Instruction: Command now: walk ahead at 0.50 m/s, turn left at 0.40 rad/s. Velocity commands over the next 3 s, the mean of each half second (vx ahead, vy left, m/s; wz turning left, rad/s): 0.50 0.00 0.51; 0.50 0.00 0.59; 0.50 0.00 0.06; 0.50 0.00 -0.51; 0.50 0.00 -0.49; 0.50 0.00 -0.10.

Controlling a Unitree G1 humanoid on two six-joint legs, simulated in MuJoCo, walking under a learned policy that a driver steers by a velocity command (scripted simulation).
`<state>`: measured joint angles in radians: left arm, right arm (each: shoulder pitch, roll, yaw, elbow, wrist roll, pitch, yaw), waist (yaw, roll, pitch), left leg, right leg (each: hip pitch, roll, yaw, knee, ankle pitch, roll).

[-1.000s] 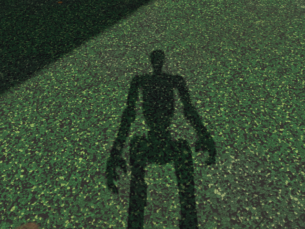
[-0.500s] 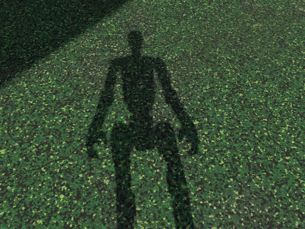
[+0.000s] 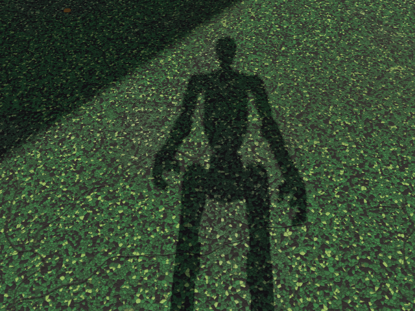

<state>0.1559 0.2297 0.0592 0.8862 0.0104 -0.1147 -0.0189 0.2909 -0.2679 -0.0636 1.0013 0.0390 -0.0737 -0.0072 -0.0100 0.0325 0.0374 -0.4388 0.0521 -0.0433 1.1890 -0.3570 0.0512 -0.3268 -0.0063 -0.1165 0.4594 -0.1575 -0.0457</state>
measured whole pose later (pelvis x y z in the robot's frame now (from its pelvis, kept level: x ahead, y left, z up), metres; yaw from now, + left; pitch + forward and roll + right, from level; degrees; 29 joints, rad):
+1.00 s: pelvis +0.56 +0.14 -0.01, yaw +35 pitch +2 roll -2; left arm 0.08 0.26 0.06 0.74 0.01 -0.12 -0.02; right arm 0.35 -0.28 -0.07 0.79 0.03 -0.03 -0.02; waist -0.04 0.03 0.02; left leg -0.34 -0.06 -0.13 1.15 -0.46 0.04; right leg -0.40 0.03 -0.03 0.52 -0.16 -0.02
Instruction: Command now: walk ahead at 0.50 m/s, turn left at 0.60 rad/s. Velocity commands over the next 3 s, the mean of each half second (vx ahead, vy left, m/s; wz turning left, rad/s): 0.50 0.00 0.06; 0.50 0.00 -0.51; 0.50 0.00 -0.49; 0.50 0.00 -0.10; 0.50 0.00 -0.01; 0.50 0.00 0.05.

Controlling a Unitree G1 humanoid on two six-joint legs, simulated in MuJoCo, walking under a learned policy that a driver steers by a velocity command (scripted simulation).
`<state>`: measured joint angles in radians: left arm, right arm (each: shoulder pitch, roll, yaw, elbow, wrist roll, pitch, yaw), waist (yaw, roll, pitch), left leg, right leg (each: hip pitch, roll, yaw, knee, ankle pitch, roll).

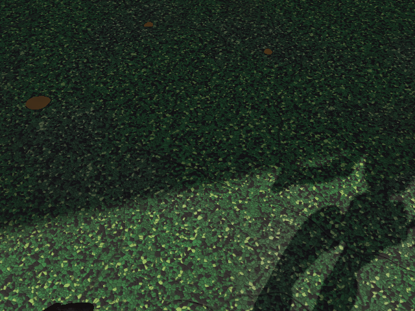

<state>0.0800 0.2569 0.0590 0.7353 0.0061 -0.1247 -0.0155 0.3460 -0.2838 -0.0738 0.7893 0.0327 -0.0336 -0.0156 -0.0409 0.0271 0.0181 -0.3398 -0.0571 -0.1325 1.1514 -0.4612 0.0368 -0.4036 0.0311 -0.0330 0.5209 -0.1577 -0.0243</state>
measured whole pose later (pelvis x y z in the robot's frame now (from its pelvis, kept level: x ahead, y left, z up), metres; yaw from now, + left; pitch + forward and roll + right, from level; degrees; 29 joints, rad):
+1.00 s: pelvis +0.51 -0.04 +0.00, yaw -19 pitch +2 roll +1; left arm 0.18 0.30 0.07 0.70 -0.02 -0.04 -0.04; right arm 0.23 -0.29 -0.07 0.79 0.02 -0.10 -0.01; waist -0.01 0.00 0.06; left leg -0.34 0.06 -0.01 1.21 -0.44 -0.02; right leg -0.44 0.06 -0.03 0.61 -0.20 -0.10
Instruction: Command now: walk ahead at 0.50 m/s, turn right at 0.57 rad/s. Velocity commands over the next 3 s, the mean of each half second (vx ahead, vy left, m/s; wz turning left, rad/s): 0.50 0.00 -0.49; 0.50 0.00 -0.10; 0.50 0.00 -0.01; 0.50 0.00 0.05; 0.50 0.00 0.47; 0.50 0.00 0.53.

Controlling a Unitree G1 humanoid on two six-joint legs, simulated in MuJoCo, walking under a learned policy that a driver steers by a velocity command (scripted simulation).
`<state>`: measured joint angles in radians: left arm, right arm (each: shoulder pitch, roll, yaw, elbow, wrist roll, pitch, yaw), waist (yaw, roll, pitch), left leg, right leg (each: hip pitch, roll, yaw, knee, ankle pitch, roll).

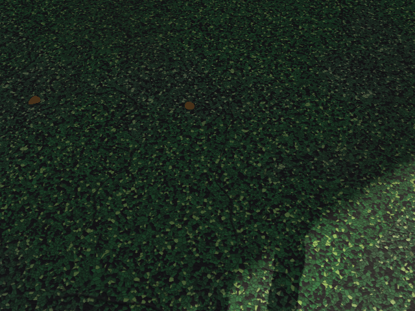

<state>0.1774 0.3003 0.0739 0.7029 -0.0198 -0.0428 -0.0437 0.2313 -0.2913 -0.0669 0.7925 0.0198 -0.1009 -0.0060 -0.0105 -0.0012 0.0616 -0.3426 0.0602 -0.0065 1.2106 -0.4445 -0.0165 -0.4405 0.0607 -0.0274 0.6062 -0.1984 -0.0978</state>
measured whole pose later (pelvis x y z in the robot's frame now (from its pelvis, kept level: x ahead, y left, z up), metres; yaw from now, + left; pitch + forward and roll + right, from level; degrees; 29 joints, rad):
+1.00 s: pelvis +0.54 -0.09 +0.01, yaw -16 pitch +2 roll +1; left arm 0.16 0.27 0.04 0.67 0.00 -0.07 -0.03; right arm 0.32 -0.31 -0.04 0.84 0.02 -0.08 0.01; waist -0.03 0.02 0.02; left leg -0.38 0.04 -0.02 1.12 -0.40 0.02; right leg -0.37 0.02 -0.03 0.51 -0.17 -0.05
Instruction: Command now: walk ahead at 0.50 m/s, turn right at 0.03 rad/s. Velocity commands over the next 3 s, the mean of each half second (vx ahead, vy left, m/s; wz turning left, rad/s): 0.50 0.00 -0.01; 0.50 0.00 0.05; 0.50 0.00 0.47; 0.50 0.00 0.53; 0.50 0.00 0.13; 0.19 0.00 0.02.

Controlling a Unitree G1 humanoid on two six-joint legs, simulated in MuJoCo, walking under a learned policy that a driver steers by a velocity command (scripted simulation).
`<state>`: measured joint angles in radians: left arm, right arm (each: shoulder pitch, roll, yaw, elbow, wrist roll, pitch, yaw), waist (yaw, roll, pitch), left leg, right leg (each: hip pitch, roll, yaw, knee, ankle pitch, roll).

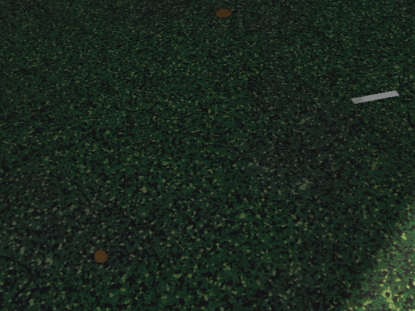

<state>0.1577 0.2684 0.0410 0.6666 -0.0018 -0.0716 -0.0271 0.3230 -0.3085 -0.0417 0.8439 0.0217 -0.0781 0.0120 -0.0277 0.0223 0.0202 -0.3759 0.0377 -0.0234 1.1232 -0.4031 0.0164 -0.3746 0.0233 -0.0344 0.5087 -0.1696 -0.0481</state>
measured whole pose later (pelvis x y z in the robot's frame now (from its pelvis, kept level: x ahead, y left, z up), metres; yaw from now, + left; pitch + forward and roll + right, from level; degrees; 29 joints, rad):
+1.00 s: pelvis +0.55 +0.00 -0.01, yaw +3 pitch +2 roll +1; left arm 0.06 0.26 0.04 0.73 0.00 -0.09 -0.03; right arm 0.37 -0.30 -0.05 0.91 0.02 -0.05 0.00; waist -0.05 0.02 0.03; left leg -0.19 -0.01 -0.05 0.92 -0.48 0.02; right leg -0.47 -0.01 -0.05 0.57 -0.14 -0.04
